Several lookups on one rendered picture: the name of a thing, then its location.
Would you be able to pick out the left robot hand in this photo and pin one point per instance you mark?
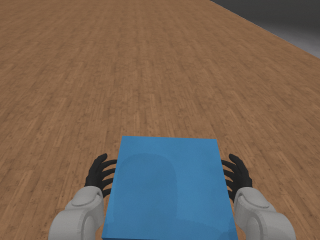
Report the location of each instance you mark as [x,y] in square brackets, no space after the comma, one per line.
[96,174]

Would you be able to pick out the carton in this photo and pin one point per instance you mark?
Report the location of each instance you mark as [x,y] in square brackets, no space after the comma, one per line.
[169,188]

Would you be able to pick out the robot left forearm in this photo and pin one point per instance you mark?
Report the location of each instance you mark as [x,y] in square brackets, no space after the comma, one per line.
[82,216]

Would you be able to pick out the robot right forearm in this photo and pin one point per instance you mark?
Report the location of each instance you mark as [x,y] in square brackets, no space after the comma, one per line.
[258,218]

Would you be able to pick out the right robot hand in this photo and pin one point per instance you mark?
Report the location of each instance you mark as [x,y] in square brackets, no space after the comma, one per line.
[240,177]

